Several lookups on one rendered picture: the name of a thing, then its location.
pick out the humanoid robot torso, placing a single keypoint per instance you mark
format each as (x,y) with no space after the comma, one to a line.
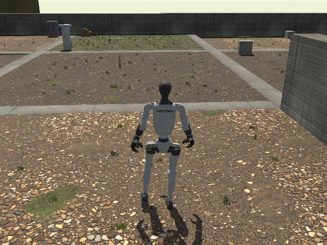
(163,123)

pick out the right robot upper arm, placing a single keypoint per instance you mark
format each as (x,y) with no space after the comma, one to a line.
(183,117)

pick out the left robot upper arm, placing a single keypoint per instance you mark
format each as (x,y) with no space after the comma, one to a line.
(145,115)

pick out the left robot foot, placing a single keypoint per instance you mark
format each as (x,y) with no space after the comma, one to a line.
(144,197)

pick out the left robot hand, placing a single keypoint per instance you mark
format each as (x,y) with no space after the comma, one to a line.
(133,145)

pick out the robot right forearm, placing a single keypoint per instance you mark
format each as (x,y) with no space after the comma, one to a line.
(189,133)

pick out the robot left forearm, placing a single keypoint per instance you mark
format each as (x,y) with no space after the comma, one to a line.
(137,134)

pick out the right robot hand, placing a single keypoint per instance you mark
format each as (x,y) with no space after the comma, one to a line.
(191,142)

